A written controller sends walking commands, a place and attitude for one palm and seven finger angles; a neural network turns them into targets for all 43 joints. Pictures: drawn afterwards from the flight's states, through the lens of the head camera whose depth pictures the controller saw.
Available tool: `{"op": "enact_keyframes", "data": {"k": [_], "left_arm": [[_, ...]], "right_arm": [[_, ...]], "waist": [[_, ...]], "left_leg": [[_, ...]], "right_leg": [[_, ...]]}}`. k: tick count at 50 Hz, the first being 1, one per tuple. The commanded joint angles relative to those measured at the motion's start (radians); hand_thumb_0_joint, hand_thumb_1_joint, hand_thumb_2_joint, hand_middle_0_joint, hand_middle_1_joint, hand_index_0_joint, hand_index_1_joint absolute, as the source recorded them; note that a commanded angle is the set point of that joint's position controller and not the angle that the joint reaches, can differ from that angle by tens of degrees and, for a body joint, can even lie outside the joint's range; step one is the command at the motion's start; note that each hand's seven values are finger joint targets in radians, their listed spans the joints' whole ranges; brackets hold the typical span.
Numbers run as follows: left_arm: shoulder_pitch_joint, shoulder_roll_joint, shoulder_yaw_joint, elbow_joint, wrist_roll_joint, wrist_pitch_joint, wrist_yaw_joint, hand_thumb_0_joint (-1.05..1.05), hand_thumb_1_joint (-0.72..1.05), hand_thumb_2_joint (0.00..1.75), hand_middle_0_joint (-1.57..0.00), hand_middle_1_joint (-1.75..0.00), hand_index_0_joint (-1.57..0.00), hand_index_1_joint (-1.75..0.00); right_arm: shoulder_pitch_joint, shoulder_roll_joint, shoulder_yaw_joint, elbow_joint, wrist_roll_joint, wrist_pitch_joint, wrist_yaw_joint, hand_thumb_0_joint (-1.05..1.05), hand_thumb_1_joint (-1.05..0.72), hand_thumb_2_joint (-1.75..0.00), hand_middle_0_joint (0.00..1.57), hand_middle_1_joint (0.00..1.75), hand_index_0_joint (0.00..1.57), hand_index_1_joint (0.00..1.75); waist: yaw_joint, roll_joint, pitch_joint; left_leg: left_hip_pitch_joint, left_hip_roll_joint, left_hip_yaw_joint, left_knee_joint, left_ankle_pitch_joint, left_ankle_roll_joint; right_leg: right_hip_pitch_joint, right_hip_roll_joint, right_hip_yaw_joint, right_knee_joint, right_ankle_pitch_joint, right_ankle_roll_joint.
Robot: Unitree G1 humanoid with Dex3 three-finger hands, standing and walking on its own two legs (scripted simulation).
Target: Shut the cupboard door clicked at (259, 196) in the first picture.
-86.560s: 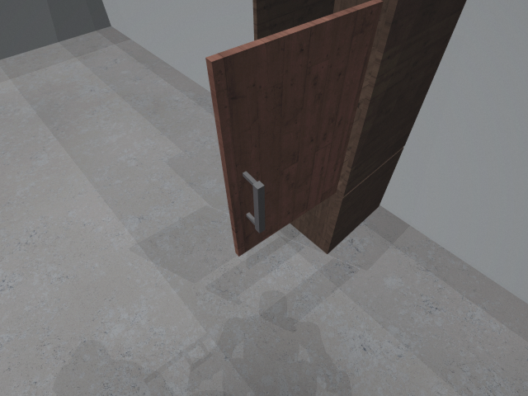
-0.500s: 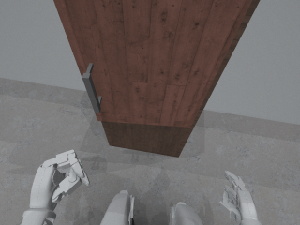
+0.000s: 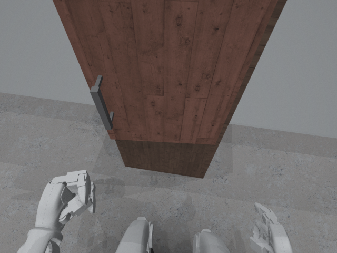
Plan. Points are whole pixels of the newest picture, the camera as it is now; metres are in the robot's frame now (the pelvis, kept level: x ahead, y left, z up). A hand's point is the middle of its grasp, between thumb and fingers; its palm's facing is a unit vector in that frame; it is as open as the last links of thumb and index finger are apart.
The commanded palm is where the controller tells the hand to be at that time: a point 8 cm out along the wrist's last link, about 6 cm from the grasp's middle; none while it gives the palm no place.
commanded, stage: raise the hand and make a fist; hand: left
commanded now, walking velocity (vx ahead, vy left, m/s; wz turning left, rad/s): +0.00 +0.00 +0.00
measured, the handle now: (104, 105) +0.48 +0.22 +0.02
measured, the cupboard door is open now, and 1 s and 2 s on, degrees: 6 6 6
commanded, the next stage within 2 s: bring the fist close to the handle in 0.20 s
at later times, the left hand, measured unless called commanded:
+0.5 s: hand (88, 186) +0.24 +0.19 +0.05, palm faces +0.05 -1.00 -0.06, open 3.1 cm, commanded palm +0.24 +0.23 +0.04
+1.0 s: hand (104, 156) +0.33 +0.18 +0.02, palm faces -0.02 -1.00 -0.02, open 3.1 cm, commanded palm +0.32 +0.23 +0.03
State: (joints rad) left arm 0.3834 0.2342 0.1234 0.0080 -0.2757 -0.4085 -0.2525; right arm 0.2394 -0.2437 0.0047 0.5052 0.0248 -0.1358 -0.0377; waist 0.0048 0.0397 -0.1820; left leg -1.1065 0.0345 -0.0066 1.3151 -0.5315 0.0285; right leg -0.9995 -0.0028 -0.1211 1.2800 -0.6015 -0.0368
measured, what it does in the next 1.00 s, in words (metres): stands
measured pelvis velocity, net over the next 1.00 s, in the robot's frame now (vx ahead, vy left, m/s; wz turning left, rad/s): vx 0.00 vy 0.00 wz -0.01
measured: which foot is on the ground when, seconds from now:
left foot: down 0.00-1.00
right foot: down 0.00-1.00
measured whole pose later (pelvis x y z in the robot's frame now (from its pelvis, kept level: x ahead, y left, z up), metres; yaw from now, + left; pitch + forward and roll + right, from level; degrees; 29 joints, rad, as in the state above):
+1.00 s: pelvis +0.00 +0.00 +0.00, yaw -1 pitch +21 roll -3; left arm -0.07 0.27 0.18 0.40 -0.24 -0.42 -0.23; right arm 0.24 -0.27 0.01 0.58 0.02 -0.10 -0.03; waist -0.03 0.03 -0.17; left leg -1.16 0.04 0.01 1.32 -0.53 0.03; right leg -1.07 0.00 -0.11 1.30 -0.60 -0.04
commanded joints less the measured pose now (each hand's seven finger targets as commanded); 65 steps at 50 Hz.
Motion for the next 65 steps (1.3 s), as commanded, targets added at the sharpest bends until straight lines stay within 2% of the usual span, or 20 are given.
{"op": "enact_keyframes", "data": {"k": [1,2,5,10,14,17,20,22,27,31,33,34,37,41,46,50,55,59,62,65], "left_arm": [[-0.045,0.164,0.12,-0.285,-0.022,-0.074,0.006,0.0,0.9,0.9,-1.3,-1.5,-1.3,-1.5],[-0.061,0.195,0.162,-0.324,-0.028,-0.103,0.033,0.0,0.9,0.9,-1.3,-1.5,-1.3,-1.5],[-0.027,0.135,0.143,-0.308,-0.03,-0.162,0.082,0.0,0.9,0.9,-1.3,-1.5,-1.3,-1.5],[0.037,0.05,0.022,-0.138,0.001,-0.108,0.04,0.0,0.9,0.9,-1.3,-1.5,-1.3,-1.5],[-0.008,0.113,0.038,-0.19,-0.002,-0.054,-0.009,0.0,0.9,0.9,-1.3,-1.5,-1.3,-1.5],[-0.16,0.182,0.113,-0.282,-0.014,-0.098,0.025,0.0,0.9,0.9,-1.3,-1.5,-1.3,-1.5],[-0.224,0.161,0.145,-0.219,-0.018,-0.166,0.066,0.0,0.9,0.9,-1.3,-1.5,-1.3,-1.5],[-0.261,0.131,0.11,-0.172,-0.01,-0.177,0.072,0.0,0.9,0.9,-1.3,-1.5,-1.3,-1.5],[-0.278,0.095,0.014,-0.032,0.015,-0.061,0.008,0.0,0.9,0.9,-1.3,-1.5,-1.3,-1.5],[-0.402,0.17,0.087,-0.075,0.015,0.0,0.017,0.0,0.9,0.9,-1.3,-1.5,-1.3,-1.5],[-0.421,0.187,0.141,-0.098,0.003,-0.019,0.053,0.0,0.9,0.9,-1.3,-1.5,-1.3,-1.5],[-0.415,0.204,0.184,-0.079,-0.005,-0.036,0.073,0.0,0.9,0.9,-1.3,-1.5,-1.3,-1.5],[-0.439,0.188,0.193,-0.005,0.0,-0.088,0.108,0.0,0.9,0.9,-1.3,-1.5,-1.3,-1.5],[-0.486,0.124,0.096,0.164,0.042,-0.09,0.076,0.0,0.9,0.9,-1.3,-1.5,-1.3,-1.5],[-0.635,0.149,0.09,0.172,0.023,-0.075,0.002,0.0,0.9,0.9,-1.3,-1.5,-1.3,-1.5],[-0.776,0.199,0.162,0.152,0.008,-0.128,0.034,0.0,0.9,0.9,-1.3,-1.5,-1.3,-1.5],[-0.827,0.196,0.167,0.29,0.052,-0.151,0.081,0.0,0.9,0.9,-1.3,-1.5,-1.3,-1.5],[-0.826,0.199,0.157,0.403,0.069,-0.103,0.053,0.0,0.9,0.9,-1.3,-1.5,-1.3,-1.5],[-0.916,0.168,0.118,0.387,0.056,-0.089,0.037,0.0,0.9,0.9,-1.3,-1.5,-1.3,-1.5],[-0.986,0.192,0.16,0.419,0.046,-0.112,0.055,0.0,0.9,0.9,-1.3,-1.5,-1.3,-1.5]], "right_arm": [[-0.045,-0.126,-0.063,-0.169,-0.002,-0.066,-0.025,0.0,-0.9,-0.9,0.2,0.3,0.2,0.3],[-0.048,-0.12,-0.062,-0.161,-0.006,-0.068,-0.028,0.0,-0.9,-0.9,0.2,0.3,0.2,0.3],[-0.052,-0.104,-0.056,-0.146,-0.016,-0.071,-0.015,0.0,-0.9,-0.9,0.2,0.3,0.2,0.3],[-0.044,-0.127,-0.061,-0.145,-0.004,-0.054,-0.002,0.0,-0.9,-0.9,0.2,0.3,0.2,0.3],[-0.038,-0.134,-0.061,-0.171,0.007,-0.052,-0.017,0.0,-0.9,-0.9,0.2,0.3,0.2,0.3],[-0.041,-0.129,-0.053,-0.156,-0.005,-0.06,-0.031,0.0,-0.9,-0.9,0.2,0.3,0.2,0.3],[-0.043,-0.119,-0.047,-0.123,-0.015,-0.072,-0.029,0.0,-0.9,-0.9,0.2,0.3,0.2,0.3],[-0.041,-0.126,-0.045,-0.112,-0.019,-0.077,-0.022,0.0,-0.9,-0.9,0.2,0.3,0.2,0.3],[-0.018,-0.153,-0.048,-0.122,-0.001,-0.066,-0.016,0.0,-0.9,-0.9,0.2,0.3,0.2,0.3],[-0.013,-0.155,-0.05,-0.118,0.002,-0.05,-0.022,0.0,-0.9,-0.9,0.2,0.3,0.2,0.3],[-0.02,-0.144,-0.049,-0.113,-0.005,-0.048,-0.022,0.0,-0.9,-0.9,0.2,0.3,0.2,0.3],[-0.016,-0.138,-0.049,-0.104,-0.007,-0.045,-0.019,0.0,-0.9,-0.9,0.2,0.3,0.2,0.3],[-0.011,-0.134,-0.048,-0.081,-0.016,-0.039,-0.009,0.0,-0.9,-0.9,0.2,0.3,0.2,0.3],[0.004,-0.151,-0.051,-0.06,-0.014,-0.021,0.006,0.0,-0.9,-0.9,0.2,0.3,0.2,0.3],[0.021,-0.167,-0.062,-0.054,-0.002,-0.013,-0.007,0.0,-0.9,-0.9,0.2,0.3,0.2,0.3],[0.014,-0.163,-0.061,-0.028,-0.01,-0.019,-0.013,0.0,-0.9,-0.9,0.2,0.3,0.2,0.3],[0.024,-0.163,-0.06,0.001,-0.022,-0.007,-0.002,0.0,-0.9,-0.9,0.2,0.3,0.2,0.3],[0.045,-0.173,-0.064,-0.007,-0.013,0.02,0.006,0.0,-0.9,-0.9,0.2,0.3,0.2,0.3],[0.06,-0.175,-0.065,-0.015,-0.008,0.027,0.006,0.0,-0.9,-0.9,0.2,0.3,0.2,0.3],[0.062,-0.175,-0.068,0.003,-0.008,0.033,0.003,0.0,-0.9,-0.9,0.2,0.3,0.2,0.3]], "waist": [[0.012,-0.005,-0.256],[0.026,0.026,-0.273],[0.026,0.061,-0.25],[-0.017,-0.011,-0.154],[-0.016,-0.03,-0.189],[-0.019,-0.002,-0.213],[-0.016,0.011,-0.191],[-0.025,0.038,-0.194],[-0.035,0.019,-0.237],[-0.022,0.009,-0.311],[-0.004,0.012,-0.359],[0.004,0.002,-0.352],[-0.003,0.0,-0.318],[-0.043,-0.015,-0.235],[-0.052,-0.004,-0.317],[-0.042,0.034,-0.383],[-0.048,0.05,-0.381],[-0.046,0.039,-0.382],[-0.068,0.05,-0.396],[-0.075,-0.018,-0.391]], "left_leg": [[0.221,-0.027,-0.047,-0.189,0.191,-0.002],[0.23,-0.027,-0.049,-0.187,0.203,-0.003],[0.245,-0.027,-0.049,-0.189,0.215,-0.011],[0.174,-0.027,-0.048,-0.193,0.11,-0.006],[0.168,-0.03,-0.04,-0.184,0.119,0.005],[0.173,-0.026,-0.045,-0.158,0.137,0.006],[0.155,-0.025,-0.048,-0.136,0.119,-0.003],[0.153,-0.027,-0.054,-0.135,0.099,0.0],[0.167,-0.025,-0.053,-0.166,0.094,0.007],[0.212,-0.025,-0.044,-0.174,0.17,0.008],[0.225,-0.026,-0.039,-0.166,0.232,0.006],[0.222,-0.024,-0.037,-0.167,0.243,0.001],[0.201,-0.024,-0.037,-0.16,0.25,-0.002],[0.171,-0.022,-0.033,-0.163,0.193,-0.001],[0.218,-0.021,-0.034,-0.159,0.225,0.003],[0.265,-0.017,-0.048,-0.151,0.271,-0.004],[0.267,-0.016,-0.052,-0.147,0.269,-0.009],[0.262,-0.015,-0.045,-0.162,0.272,-0.01],[0.3,-0.011,-0.057,-0.166,0.303,-0.01],[0.277,-0.01,-0.059,-0.156,0.268,-0.008]], "right_leg": [[0.143,0.028,0.109,-0.211,0.185,0.002],[0.142,0.034,0.102,-0.195,0.194,-0.004],[0.11,0.035,0.085,-0.173,0.207,-0.007],[0.073,0.03,0.1,-0.223,0.102,0.004],[0.129,0.02,0.14,-0.258,0.093,0.008],[0.108,0.029,0.133,-0.227,0.109,0.004],[0.053,0.031,0.129,-0.202,0.082,-0.001],[0.022,0.034,0.114,-0.184,0.074,-0.003],[0.056,0.027,0.121,-0.213,0.091,0.003],[0.119,0.024,0.121,-0.215,0.187,0.008],[0.154,0.023,0.118,-0.192,0.261,0.008],[0.161,0.024,0.116,-0.19,0.276,0.009],[0.139,0.03,0.105,-0.172,0.282,0.007],[0.075,0.026,0.106,-0.186,0.238,0.009],[0.101,0.023,0.118,-0.193,0.283,0.009],[0.075,0.026,0.105,-0.157,0.309,0.005],[0.021,0.027,0.094,-0.137,0.296,0.006],[0.038,0.029,0.096,-0.15,0.314,0.004],[0.026,0.031,0.086,-0.154,0.331,0.004],[0.024,0.031,0.092,-0.162,0.306,0.011]]}}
